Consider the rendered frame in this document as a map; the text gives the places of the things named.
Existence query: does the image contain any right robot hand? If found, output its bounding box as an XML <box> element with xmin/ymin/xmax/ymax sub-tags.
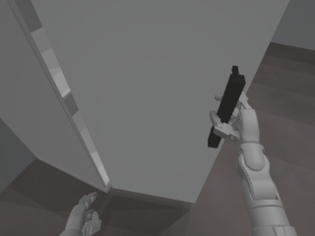
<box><xmin>210</xmin><ymin>92</ymin><xmax>260</xmax><ymax>147</ymax></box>

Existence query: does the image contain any left robot hand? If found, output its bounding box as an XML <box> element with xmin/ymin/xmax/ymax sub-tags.
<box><xmin>65</xmin><ymin>192</ymin><xmax>101</xmax><ymax>236</ymax></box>

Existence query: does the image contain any robot right forearm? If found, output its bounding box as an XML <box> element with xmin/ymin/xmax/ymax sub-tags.
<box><xmin>235</xmin><ymin>142</ymin><xmax>297</xmax><ymax>236</ymax></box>

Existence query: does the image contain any fridge door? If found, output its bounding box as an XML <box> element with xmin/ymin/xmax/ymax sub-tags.
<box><xmin>31</xmin><ymin>0</ymin><xmax>289</xmax><ymax>204</ymax></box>

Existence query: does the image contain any handle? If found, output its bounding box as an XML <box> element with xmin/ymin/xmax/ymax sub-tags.
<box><xmin>208</xmin><ymin>66</ymin><xmax>246</xmax><ymax>148</ymax></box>

